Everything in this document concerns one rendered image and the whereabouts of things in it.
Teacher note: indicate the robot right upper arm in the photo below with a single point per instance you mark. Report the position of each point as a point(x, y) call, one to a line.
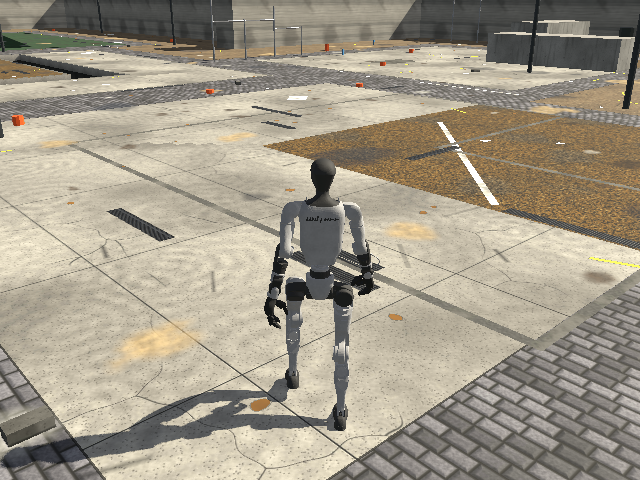
point(353, 213)

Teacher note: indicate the robot left upper arm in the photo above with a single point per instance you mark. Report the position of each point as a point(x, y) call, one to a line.
point(290, 211)

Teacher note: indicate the robot left hand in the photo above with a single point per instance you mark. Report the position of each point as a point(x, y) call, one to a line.
point(269, 311)

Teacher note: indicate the robot left forearm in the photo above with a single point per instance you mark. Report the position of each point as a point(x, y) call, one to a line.
point(277, 276)

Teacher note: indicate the robot right hand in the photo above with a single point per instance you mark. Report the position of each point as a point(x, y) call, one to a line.
point(359, 281)

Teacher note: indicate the right robot shin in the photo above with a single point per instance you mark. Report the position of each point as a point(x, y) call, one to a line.
point(341, 380)

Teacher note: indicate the robot right forearm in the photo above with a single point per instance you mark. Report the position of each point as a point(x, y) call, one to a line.
point(365, 263)

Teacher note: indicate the right robot foot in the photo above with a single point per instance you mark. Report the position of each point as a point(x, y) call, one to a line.
point(340, 421)

